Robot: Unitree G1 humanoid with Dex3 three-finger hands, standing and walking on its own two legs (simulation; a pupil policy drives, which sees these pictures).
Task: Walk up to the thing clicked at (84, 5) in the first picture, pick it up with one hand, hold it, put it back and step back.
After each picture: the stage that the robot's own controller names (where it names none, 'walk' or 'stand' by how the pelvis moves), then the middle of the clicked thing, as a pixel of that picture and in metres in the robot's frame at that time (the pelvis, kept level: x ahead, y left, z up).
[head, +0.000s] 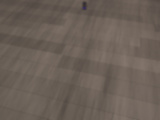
stand; (84, 5) +2.39 -0.08 -0.72
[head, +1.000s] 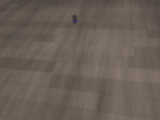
walk; (74, 19) +2.25 +0.22 -0.70
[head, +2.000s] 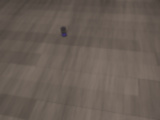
walk; (63, 31) +1.62 +0.30 -0.72
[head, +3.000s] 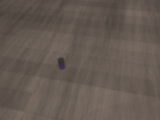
walk; (61, 63) +1.12 +0.26 -0.71
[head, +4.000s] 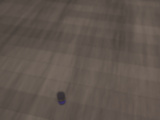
walk; (61, 98) +0.70 +0.20 -0.70
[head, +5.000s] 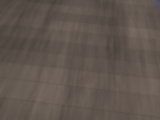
walk; out of the picture +0.41 +0.18 -0.70
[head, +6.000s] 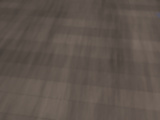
stand; out of the picture +0.35 +0.19 -0.72
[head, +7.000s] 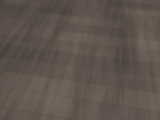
stand; out of the picture +0.35 +0.16 -0.72
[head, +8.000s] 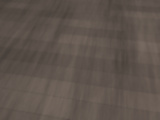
stand; out of the picture +0.37 +0.19 -0.73
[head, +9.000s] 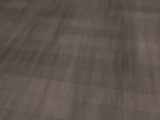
stand; out of the picture +0.36 +0.18 -0.73
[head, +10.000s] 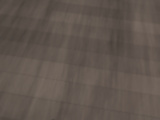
go down; out of the picture +0.38 +0.18 -0.69
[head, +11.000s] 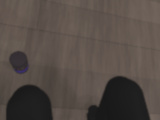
go down; (19, 63) +0.46 +0.20 -0.28
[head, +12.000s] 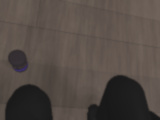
close in; (18, 61) +0.45 +0.20 -0.28
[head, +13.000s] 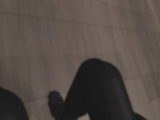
close in; out of the picture +0.45 +0.25 -0.23
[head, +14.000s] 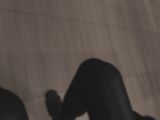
close; out of the picture +0.44 +0.25 -0.23
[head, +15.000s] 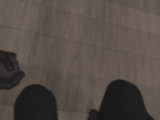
lift; (9, 73) +0.36 +0.24 -0.11
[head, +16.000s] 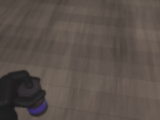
hold; (34, 98) +0.32 +0.16 +0.02
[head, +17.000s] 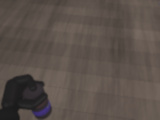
hold; (38, 101) +0.32 +0.16 -0.02
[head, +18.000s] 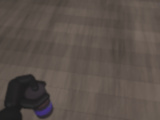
hold; (40, 101) +0.32 +0.16 -0.02
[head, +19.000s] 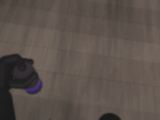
crouch; (28, 79) +0.39 +0.17 -0.08
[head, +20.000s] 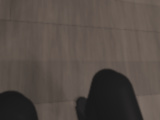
lower; out of the picture +0.48 +0.24 -0.15
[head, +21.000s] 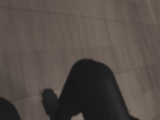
lower; out of the picture +0.46 +0.27 -0.24
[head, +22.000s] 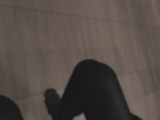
lower; out of the picture +0.45 +0.27 -0.24
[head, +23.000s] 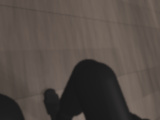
lower; out of the picture +0.45 +0.26 -0.25
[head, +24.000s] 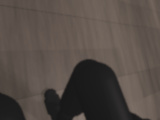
lower; out of the picture +0.45 +0.26 -0.25
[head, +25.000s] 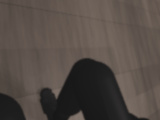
open; out of the picture +0.44 +0.25 -0.25
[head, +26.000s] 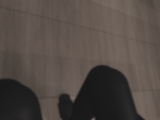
stand; out of the picture +0.45 +0.23 -0.25
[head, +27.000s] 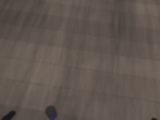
stand; (51, 113) +0.40 +0.17 -0.59
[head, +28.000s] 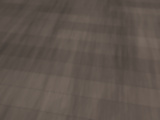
stand; out of the picture +0.38 +0.16 -0.67
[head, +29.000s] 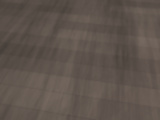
stand; out of the picture +0.38 +0.16 -0.67
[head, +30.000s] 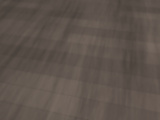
stand; out of the picture +0.40 +0.16 -0.72
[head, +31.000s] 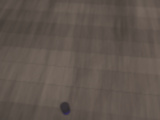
walk; (65, 108) +0.47 +0.14 -0.69
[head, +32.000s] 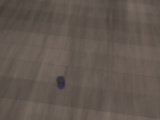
walk; (60, 82) +0.70 +0.13 -0.70
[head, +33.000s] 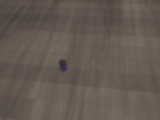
stand; (63, 65) +1.02 +0.25 -0.70
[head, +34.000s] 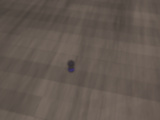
stand; (71, 66) +1.05 +0.12 -0.72
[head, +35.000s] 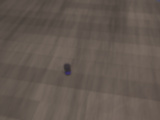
stand; (67, 69) +1.05 +0.16 -0.73
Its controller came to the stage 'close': yes
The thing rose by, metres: 0.71
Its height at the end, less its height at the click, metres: +0.00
